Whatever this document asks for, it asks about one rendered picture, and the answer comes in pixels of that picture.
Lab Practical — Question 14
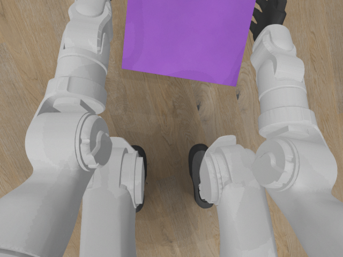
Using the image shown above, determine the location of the robot left forearm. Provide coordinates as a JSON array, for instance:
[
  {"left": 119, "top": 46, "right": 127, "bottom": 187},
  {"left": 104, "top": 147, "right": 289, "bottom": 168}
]
[{"left": 25, "top": 0, "right": 113, "bottom": 154}]

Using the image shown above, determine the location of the left robot upper arm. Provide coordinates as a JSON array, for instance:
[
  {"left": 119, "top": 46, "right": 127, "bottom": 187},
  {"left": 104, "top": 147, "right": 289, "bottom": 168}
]
[{"left": 0, "top": 112, "right": 113, "bottom": 257}]

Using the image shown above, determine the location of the carton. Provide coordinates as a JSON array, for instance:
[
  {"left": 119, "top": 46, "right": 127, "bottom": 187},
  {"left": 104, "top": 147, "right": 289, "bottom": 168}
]
[{"left": 122, "top": 0, "right": 256, "bottom": 87}]

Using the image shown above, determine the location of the right robot hand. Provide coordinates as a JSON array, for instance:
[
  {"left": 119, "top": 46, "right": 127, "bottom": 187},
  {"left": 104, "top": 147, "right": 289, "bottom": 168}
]
[{"left": 249, "top": 0, "right": 287, "bottom": 42}]

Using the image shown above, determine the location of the left robot thigh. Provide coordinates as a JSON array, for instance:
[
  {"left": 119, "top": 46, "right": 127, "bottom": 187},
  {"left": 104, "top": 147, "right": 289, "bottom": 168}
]
[{"left": 79, "top": 148, "right": 145, "bottom": 257}]

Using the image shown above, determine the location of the left robot foot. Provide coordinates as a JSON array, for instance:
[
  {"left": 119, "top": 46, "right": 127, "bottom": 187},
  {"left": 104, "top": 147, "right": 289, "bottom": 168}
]
[{"left": 131, "top": 145, "right": 147, "bottom": 213}]

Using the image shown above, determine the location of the robot right forearm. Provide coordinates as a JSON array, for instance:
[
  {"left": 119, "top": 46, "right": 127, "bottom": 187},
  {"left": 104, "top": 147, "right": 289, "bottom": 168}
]
[{"left": 250, "top": 24, "right": 330, "bottom": 150}]

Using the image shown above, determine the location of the right robot upper arm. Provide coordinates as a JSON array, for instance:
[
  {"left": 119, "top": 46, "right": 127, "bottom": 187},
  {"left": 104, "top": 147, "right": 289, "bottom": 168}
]
[{"left": 252, "top": 136, "right": 343, "bottom": 257}]

